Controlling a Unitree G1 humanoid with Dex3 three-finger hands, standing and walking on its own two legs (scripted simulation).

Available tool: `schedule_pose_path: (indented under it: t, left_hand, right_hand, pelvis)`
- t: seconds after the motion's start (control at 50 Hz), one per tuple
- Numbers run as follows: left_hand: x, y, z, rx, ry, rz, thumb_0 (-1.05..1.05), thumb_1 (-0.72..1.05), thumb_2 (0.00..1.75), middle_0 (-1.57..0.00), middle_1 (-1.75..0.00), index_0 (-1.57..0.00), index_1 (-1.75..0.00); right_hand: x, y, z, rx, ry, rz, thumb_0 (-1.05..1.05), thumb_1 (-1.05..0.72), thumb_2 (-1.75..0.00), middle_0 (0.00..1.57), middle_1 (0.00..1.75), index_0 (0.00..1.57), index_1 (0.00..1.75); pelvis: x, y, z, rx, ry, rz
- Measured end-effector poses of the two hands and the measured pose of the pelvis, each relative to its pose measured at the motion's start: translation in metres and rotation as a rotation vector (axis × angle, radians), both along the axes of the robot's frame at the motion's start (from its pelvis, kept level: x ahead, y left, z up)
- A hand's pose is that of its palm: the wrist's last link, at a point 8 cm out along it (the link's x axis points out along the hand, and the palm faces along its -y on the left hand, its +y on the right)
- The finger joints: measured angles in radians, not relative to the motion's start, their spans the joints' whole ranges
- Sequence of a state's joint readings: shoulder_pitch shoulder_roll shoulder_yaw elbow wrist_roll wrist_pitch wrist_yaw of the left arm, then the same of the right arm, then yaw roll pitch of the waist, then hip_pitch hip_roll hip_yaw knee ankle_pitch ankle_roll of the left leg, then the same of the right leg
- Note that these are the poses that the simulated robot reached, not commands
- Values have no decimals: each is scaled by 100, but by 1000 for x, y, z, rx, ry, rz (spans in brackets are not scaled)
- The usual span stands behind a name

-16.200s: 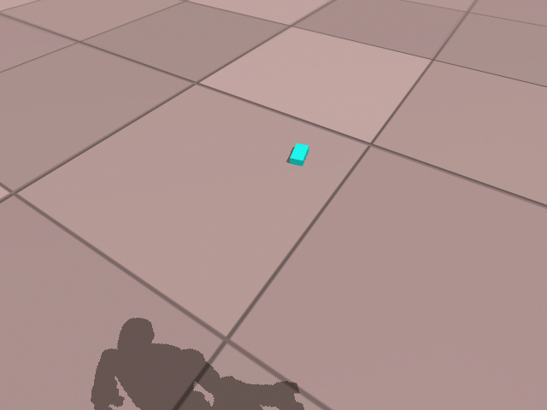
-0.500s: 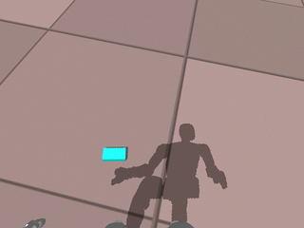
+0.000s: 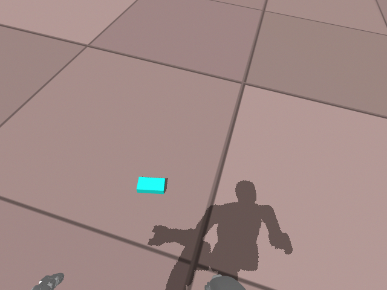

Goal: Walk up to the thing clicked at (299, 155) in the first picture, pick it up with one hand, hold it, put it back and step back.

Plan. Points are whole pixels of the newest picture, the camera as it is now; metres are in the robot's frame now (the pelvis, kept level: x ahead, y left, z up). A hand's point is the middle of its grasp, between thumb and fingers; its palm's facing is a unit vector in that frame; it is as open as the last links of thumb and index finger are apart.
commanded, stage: walk up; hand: left
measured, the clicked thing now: (151, 185) +0.72 +0.20 -0.74
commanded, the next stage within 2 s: stand in 1.16 s
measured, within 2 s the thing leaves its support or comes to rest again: neither
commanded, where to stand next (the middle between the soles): +0.33 -0.02 m, yaw -2 degrees
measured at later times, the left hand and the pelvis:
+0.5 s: hand out of the picture +0.00 +0.26 -0.14, palm faces +0.03 -0.92 -0.39, open 7.4 cm; pelvis -0.06 -0.02 +0.00, yaw +0 degrees
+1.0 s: hand out of the picture +0.06 +0.25 -0.14, palm faces +0.04 -0.93 -0.36, open 7.4 cm; pelvis -0.03 -0.02 +0.01, yaw +1 degrees
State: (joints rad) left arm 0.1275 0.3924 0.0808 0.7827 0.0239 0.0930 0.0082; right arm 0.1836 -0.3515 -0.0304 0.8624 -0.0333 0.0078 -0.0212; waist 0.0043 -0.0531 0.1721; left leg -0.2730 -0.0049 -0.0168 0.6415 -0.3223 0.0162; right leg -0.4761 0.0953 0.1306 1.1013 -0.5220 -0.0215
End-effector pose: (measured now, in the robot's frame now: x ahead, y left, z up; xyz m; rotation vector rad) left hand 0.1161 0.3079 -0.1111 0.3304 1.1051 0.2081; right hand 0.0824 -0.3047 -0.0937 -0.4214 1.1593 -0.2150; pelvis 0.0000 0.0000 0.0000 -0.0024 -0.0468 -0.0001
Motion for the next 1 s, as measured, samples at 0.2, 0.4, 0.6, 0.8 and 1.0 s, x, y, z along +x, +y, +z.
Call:
schedule_pose_path:
  t: [0.2, 0.4, 0.6, 0.8, 1.0]
  left_hand:
    - [-98, -19, -3, 29, 115, 6, 0, 90, 90, -20, -30, -21, -29]
    - [-135, -24, 14, 31, 88, 55, 1, 90, 90, -21, -30, -21, -30]
    - [-109, -8, 11, 24, 55, 49, 0, 90, 90, -21, -30, -21, -30]
    - [-84, -16, 15, 6, 35, 40, 0, 90, 90, -21, -30, -21, -30]
    - [-66, -16, 12, -4, 23, 55, 0, 90, 90, -21, -30, -21, -30]
  right_hand:
    - [-39, -40, -3, 10, -74, -21, 1, -90, -90, 20, 30, 21, 30]
    - [-78, -38, -17, 61, 29, -39, 1, -91, -90, 20, 30, 21, 30]
    - [-80, -5, -13, 108, 21, -34, 1, -91, -90, 20, 30, 21, 30]
    - [-41, -5, -10, 111, -15, -17, 1, -91, -90, 20, 30, 21, 30]
    - [-10, -4, -2, 88, -46, 0, 1, -91, -90, 20, 30, 21, 30]
  pelvis:
    - [-43, -28, -5, -31, -13, -47]
    - [-55, -25, 3, -2, -5, -5]
    - [-55, -19, 7, 3, -4, -3]
    - [-40, -17, 12, -5, 9, 16]
    - [-34, -15, 12, -1, 6, 18]
